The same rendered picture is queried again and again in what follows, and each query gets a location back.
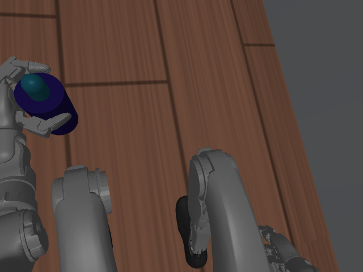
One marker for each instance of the bottle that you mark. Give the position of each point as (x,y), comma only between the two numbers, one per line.
(42,95)

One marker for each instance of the right robot arm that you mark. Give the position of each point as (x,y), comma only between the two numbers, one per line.
(299,264)

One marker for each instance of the left robot hand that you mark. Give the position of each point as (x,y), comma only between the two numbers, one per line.
(11,114)

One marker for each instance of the right robot hand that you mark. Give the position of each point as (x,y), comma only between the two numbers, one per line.
(280,251)

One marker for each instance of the left robot arm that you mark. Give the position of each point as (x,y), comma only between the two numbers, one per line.
(23,239)

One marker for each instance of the right robot foot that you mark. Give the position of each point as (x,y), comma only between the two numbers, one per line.
(184,222)

